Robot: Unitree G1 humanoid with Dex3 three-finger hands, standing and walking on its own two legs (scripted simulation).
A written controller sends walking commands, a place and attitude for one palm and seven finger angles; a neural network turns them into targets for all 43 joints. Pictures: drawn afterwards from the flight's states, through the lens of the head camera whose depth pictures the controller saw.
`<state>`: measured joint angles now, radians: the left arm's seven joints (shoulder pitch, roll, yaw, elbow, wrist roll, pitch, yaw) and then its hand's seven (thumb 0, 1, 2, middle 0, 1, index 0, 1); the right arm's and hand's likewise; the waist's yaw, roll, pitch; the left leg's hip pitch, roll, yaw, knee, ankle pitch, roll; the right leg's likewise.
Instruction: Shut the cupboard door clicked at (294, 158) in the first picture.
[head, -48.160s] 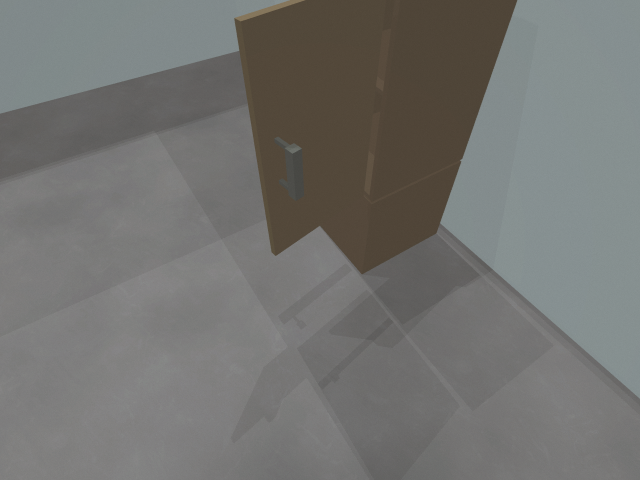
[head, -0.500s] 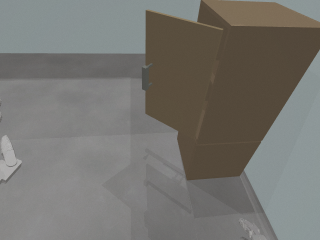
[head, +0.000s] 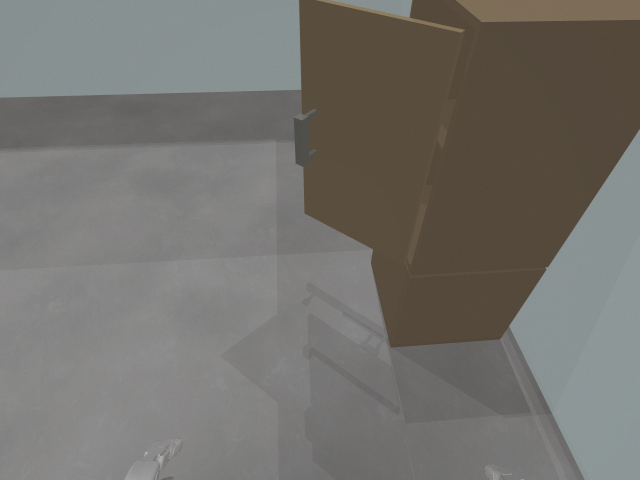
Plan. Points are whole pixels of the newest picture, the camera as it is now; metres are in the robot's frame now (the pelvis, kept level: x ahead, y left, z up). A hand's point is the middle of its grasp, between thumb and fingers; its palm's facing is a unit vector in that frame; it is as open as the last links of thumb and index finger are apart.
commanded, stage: let the arm hang, fingers relaxed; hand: left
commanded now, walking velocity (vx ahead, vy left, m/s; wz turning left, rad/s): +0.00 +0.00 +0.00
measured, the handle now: (307, 137) +0.89 +0.06 -0.03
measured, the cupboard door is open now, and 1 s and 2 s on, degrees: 48 48 48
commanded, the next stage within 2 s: look to check the result in 0.88 s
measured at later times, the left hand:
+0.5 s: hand out of the picture -0.04 +0.20 -0.15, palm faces -0.01 -0.98 -0.21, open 7.3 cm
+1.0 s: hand out of the picture -0.01 +0.18 -0.16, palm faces -0.02 -0.98 -0.17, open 7.4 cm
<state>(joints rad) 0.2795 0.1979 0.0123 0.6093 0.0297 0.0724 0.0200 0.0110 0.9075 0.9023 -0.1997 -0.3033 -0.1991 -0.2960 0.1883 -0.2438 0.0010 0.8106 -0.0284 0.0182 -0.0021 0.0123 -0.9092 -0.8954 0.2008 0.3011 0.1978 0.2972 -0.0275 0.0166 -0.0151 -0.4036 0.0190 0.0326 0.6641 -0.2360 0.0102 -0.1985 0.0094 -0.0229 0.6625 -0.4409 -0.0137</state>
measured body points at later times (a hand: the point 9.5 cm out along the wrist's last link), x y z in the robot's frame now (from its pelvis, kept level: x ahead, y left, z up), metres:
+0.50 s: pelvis +0.01 +0.02 +0.02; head +0.02 +0.02 +0.47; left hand -0.03 +0.25 -0.14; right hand +0.00 -0.21 -0.14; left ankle +0.07 +0.11 -0.72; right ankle -0.05 -0.11 -0.72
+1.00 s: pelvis +0.01 +0.01 +0.02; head +0.01 +0.02 +0.47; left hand -0.01 +0.23 -0.14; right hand -0.02 -0.21 -0.14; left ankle +0.07 +0.11 -0.72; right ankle -0.05 -0.11 -0.72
